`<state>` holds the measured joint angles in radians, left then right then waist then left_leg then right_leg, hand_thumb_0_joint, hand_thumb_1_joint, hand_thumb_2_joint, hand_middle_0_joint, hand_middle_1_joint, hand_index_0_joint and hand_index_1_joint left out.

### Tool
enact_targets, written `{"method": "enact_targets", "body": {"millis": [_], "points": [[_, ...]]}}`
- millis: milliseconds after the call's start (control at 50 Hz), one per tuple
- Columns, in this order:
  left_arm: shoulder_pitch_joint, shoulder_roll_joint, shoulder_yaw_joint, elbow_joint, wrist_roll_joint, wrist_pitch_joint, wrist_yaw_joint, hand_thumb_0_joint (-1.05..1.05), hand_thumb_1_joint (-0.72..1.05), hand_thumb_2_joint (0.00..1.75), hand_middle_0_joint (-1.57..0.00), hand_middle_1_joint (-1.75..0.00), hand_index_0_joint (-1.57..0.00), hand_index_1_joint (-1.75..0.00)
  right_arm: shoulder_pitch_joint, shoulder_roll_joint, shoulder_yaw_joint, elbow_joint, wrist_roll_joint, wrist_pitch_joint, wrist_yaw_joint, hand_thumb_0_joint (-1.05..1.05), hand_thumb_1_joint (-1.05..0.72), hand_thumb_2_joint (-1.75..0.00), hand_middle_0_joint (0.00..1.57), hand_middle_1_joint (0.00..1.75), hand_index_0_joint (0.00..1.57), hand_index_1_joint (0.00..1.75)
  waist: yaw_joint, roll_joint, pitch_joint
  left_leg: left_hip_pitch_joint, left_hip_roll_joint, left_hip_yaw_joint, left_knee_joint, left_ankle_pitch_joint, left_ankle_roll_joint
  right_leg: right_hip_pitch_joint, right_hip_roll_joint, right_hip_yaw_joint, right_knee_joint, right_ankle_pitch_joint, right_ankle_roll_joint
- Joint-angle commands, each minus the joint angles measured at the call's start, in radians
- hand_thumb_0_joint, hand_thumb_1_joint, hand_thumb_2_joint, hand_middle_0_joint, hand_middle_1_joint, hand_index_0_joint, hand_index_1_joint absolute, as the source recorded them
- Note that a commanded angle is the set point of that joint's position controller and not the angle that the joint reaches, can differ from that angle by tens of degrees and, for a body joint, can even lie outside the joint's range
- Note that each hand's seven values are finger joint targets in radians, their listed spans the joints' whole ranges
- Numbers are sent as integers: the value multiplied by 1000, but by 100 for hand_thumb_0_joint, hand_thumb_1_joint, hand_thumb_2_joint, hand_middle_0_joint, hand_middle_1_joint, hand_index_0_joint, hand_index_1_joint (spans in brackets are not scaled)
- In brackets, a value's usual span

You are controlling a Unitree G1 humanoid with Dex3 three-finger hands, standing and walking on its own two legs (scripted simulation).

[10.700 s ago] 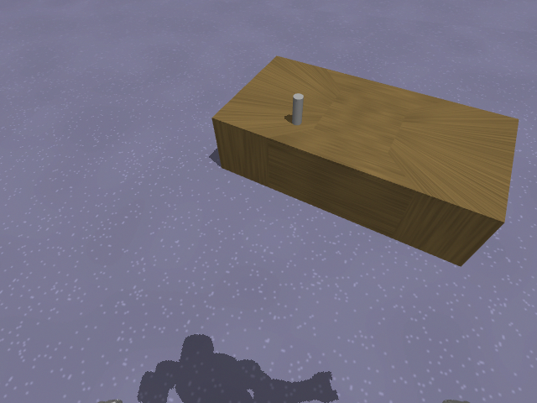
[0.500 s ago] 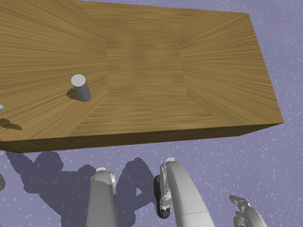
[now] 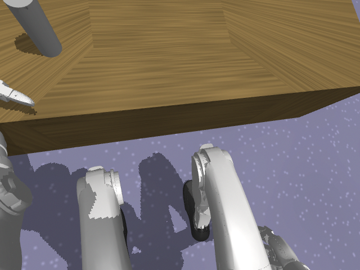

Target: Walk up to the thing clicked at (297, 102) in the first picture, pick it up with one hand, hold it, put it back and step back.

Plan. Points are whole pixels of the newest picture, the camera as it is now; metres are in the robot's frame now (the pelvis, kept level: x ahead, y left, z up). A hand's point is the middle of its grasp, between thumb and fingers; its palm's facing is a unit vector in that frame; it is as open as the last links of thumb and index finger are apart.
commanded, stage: close in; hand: left
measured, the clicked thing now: (37, 26) +0.58 +0.20 +0.00
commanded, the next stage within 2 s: close in 0.68 s
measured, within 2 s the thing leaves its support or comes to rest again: leaves its support in 1.98 s
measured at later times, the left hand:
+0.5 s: hand (25, 50) +0.54 +0.22 +0.00, palm faces +0.09 -1.00 +0.00, open 17.6 cm
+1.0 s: hand (34, 38) +0.55 +0.20 +0.01, palm faces +0.11 -0.99 -0.01, open 16.0 cm
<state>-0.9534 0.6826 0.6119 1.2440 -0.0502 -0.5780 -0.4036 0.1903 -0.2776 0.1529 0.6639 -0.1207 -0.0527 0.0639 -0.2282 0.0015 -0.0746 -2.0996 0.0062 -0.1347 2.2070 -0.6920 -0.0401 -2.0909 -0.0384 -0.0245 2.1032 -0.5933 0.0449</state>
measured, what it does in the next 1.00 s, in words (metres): stands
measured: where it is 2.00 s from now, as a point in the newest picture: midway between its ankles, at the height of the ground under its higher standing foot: (159, 234)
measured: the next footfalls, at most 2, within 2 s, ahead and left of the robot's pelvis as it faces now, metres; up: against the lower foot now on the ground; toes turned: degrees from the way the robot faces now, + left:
none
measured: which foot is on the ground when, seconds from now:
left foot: down 0.00-1.00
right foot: down 0.00-1.00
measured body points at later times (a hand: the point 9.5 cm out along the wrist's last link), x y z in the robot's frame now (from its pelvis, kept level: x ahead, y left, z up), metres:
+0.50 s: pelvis +0.00 +0.00 -0.01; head +0.21 +0.05 +0.38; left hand +0.52 +0.27 +0.00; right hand +0.07 -0.27 -0.12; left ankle +0.08 +0.13 -0.36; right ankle +0.12 -0.14 -0.36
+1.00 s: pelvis +0.00 +0.00 -0.01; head +0.23 +0.04 +0.38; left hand +0.54 +0.26 +0.01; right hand +0.06 -0.27 -0.13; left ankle +0.08 +0.13 -0.36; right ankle +0.12 -0.14 -0.36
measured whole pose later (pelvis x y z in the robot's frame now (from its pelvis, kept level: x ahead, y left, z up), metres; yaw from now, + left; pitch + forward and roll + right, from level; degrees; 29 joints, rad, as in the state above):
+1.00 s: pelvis +0.00 +0.00 -0.01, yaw +1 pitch +34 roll -4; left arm -1.02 0.53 0.47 1.17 -0.01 -0.52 -0.16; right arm 0.20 -0.30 0.09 0.66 -0.10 0.04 0.07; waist -0.21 0.02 -0.10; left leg -2.13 0.00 -0.12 2.22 -0.70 -0.04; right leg -2.13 -0.05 -0.01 2.14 -0.61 0.04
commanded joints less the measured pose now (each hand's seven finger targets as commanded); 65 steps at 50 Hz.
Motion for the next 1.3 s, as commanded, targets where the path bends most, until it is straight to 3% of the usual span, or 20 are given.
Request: {"method": "enact_targets", "body": {"millis": [0, 40, 100, 140, 220, 260, 280, 340, 480, 520, 560, 680, 720, 760, 780, 840, 880, 1200, 1220, 1280], "points": [[-428, 306, -5, -279, -9, -68, 64, 0, -61, 1, -7, -10, -9, -8, 172, -239, -90, -42, 6, -1, -12, 0, -89, -89, 20, 30, 20, 30, 16, 235, -738, 353, -12, 110, -263, 1, 62, 426, 18, -59, -203, -7, -61], [-457, 327, -3, -345, 7, -62, 89, 0, -61, 1, -7, -9, -9, -7, 180, -244, -98, -41, 5, 11, -11, 0, -89, -89, 20, 30, 20, 30, 26, 289, -781, 381, -14, 110, -266, 10, 58, 424, 17, -66, -183, 8, -65], [-451, 235, -68, -349, 6, -29, 102, 0, -60, 0, -6, -8, -8, -6, 194, -245, -108, -25, 12, 25, -13, 0, -89, -89, 20, 30, 20, 30, 6, 305, -778, 411, -14, 97, -264, 48, 54, 386, 14, -76, -161, 44, -73], [-418, 247, -53, -363, 8, -7, 119, 0, -61, 0, -6, -7, -8, -5, 205, -252, -119, -26, 19, 35, -17, 0, -90, -90, 20, 30, 20, 30, 19, 283, -773, 398, -16, 101, -254, 88, 56, 390, 13, -71, -164, 77, -74], [-338, 110, -119, -270, 0, 35, 134, 0, -59, 0, -5, -6, -8, -3, 191, -247, -122, -30, 34, 53, -17, 0, -90, -90, 20, 30, 20, 30, 1, 238, -654, 367, -15, 80, -264, 78, 55, 321, 9, -78, -164, 70, -77], [-367, 180, -77, -345, 5, 28, 156, 0, -58, 0, -5, -6, -7, -3, 192, -248, -132, -32, 35, 60, -20, 0, -90, -90, 20, 30, 20, 30, 28, 225, -679, 354, -19, 93, -257, 83, 61, 350, 9, -69, -173, 74, -74], [-349, 119, -116, -295, 5, 36, 157, 0, -58, 0, -5, -6, -8, -3, 186, -238, -128, -35, 37, 61, -17, 0, -90, -89, 20, 30, 20, 30, 7, 208, -654, 333, -20, 94, -254, 73, 63, 358, 9, -68, -179, 67, -73], [-345, 66, -131, -292, -1, 30, 170, 0, -58, 0, -5, -5, -7, -2, 186, -232, -135, -34, 39, 59, -13, 0, -90, -90, 20, 30, 20, 30, 1, 179, -634, 322, -20, 93, -251, 88, 65, 345, 10, -69, -179, 81, -72], [-421, 44, -159, -340, 13, 0, 203, 0, -61, 0, -7, -6, -9, -3, 185, -234, -145, -33, 30, 61, -7, 0, -91, -90, 20, 30, 20, 30, 3, 228, -680, 391, -17, 89, -268, 107, 54, 340, 4, -66, -166, 98, -78], [-454, 87, -134, -380, 20, -8, 219, 0, -61, 0, -8, -6, -10, -4, 193, -236, -150, -32, 27, 64, -8, 0, -91, -90, 20, 30, 20, 30, 12, 238, -730, 411, -19, 94, -260, 133, 54, 360, 7, -63, -166, 121, -79], [-429, 7, -180, -330, 22, -4, 219, 0, -61, 0, -8, -6, -10, -4, 185, -233, -148, -28, 25, 67, -6, 0, -91, -90, 20, 30, 20, 30, -2, 237, -710, 436, -16, 85, -266, 145, 48, 333, 4, -67, -160, 126, -81], [-441, 15, -167, -331, 20, -1, 232, 0, -61, 0, -9, -7, -10, -4, 193, -233, -150, -28, 25, 77, -8, 0, -92, -90, 20, 30, 20, 30, -7, 214, -728, 423, -21, 95, -256, 170, 53, 370, 2, -61, -173, 150, -76], [-471, 70, -140, -372, 23, -6, 243, 0, -61, 0, -10, -6, -11, -4, 199, -229, -154, -26, 23, 78, -10, 0, -92, -90, 20, 30, 20, 30, 8, 199, -760, 393, -24, 111, -243, 173, 60, 422, 4, -47, -182, 159, -73], [-425, 18, -157, -296, 25, 2, 245, 0, -61, 0, -10, -6, -11, -4, 198, -222, -150, -25, 25, 80, -7, 0, -92, -90, 20, 30, 20, 30, -3, 167, -716, 366, -24, 109, -249, 145, 61, 411, 4, -51, -186, 131, -72], [-401, -3, -167, -266, 25, 3, 244, 0, -61, 0, -15, -7, -14, -7, 196, -221, -143, -25, 23, 81, -7, 0, -91, -90, 20, 30, 20, 30, -11, 163, -693, 364, -23, 105, -248, 158, 61, 404, 4, -55, -185, 144, -71], [-471, 102, -116, -326, 29, -13, 252, 0, -42, 13, -37, -27, -38, -26, 199, -229, -146, -25, 24, 87, -11, 0, -91, -90, 20, 30, 20, 30, 6, 182, -728, 360, -23, 109, -244, 150, 63, 417, 5, -47, -181, 135, -72], [-481, 51, -154, -310, 25, -14, 238, 0, -39, 16, -45, -33, -46, -32, 201, -221, -146, -28, 23, 86, -10, 0, -91, -90, 20, 30, 20, 30, -13, 167, -728, 352, -22, 113, -239, 131, 66, 425, 9, -45, -191, 123, -69], [-516, 96, -138, -277, 39, 3, 251, 0, -5, 50, -86, -71, -87, -69, 222, -239, -144, -25, 26, 101, -13, 0, -91, -89, 20, 30, 20, 30, -10, 240, -723, 427, -13, 89, -282, 138, 52, 369, 8, -60, -184, 119, -79], [-533, 74, -164, -279, 43, 3, 250, 0, -3, 51, -88, -72, -89, -71, 223, -230, -141, -23, 25, 100, -11, 0, -91, -89, 20, 30, 20, 30, -27, 239, -710, 408, -13, 93, -277, 136, 53, 376, 9, -63, -183, 118, -77], [-514, 94, -138, -248, 41, 7, 256, 0, 2, 59, -96, -81, -97, -79, 225, -231, -141, -22, 26, 99, -11, 0, -91, -89, 20, 30, 20, 30, -25, 205, -683, 370, -15, 98, -274, 116, 60, 388, 9, -59, -199, 102, -73]]}}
